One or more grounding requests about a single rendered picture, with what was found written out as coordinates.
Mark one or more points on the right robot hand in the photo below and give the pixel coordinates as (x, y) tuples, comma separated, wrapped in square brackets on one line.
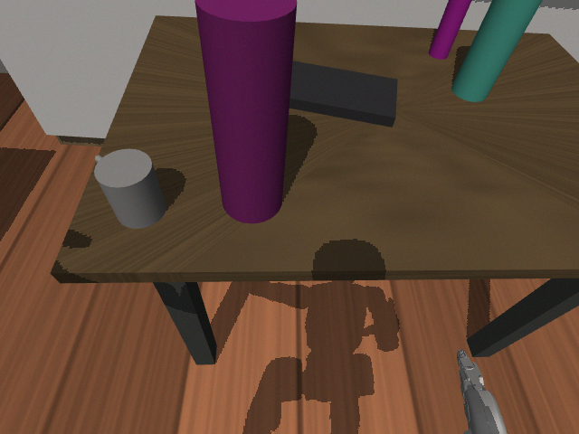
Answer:
[(481, 408)]

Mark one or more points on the table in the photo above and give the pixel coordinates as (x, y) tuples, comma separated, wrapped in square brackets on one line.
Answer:
[(454, 190)]

